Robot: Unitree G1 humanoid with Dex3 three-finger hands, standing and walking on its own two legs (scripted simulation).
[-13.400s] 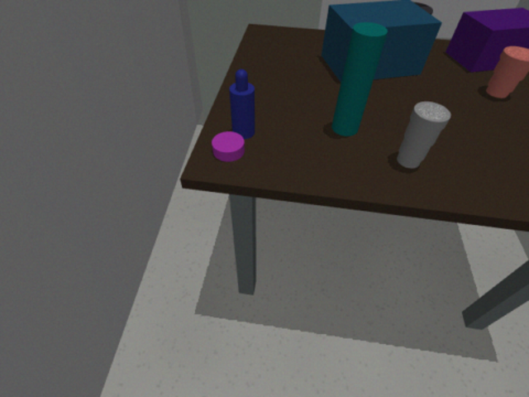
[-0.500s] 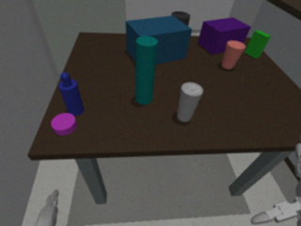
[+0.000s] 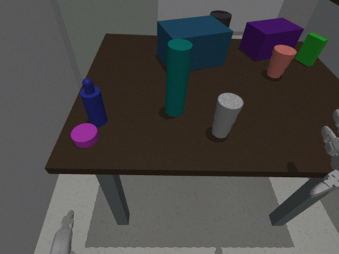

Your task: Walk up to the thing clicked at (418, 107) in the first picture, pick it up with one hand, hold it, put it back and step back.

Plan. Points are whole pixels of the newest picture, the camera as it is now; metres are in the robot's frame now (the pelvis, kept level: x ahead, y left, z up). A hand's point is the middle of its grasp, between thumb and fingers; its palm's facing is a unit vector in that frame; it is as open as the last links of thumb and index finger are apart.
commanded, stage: go down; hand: right
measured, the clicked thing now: (224, 117) +0.51 -0.15 +0.02
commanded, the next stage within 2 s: none
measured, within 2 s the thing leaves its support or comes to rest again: neither
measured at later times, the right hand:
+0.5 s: hand (322, 143) +0.34 -0.32 +0.13, palm faces +0.04 +1.00 +0.00, open 17.5 cm
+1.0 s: hand (317, 122) +0.41 -0.33 +0.13, palm faces +0.06 +1.00 +0.02, open 17.7 cm
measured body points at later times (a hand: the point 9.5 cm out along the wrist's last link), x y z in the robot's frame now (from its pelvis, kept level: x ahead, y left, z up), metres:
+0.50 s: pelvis +0.01 -0.01 +0.00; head +0.02 -0.01 +0.45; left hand +0.17 +0.25 -0.08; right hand +0.34 -0.37 +0.13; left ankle -0.01 +0.13 -0.74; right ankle +0.01 -0.14 -0.74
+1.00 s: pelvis +0.00 -0.01 -0.01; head +0.05 -0.03 +0.43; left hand +0.15 +0.26 -0.08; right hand +0.40 -0.38 +0.13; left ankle -0.01 +0.13 -0.74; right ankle +0.01 -0.14 -0.74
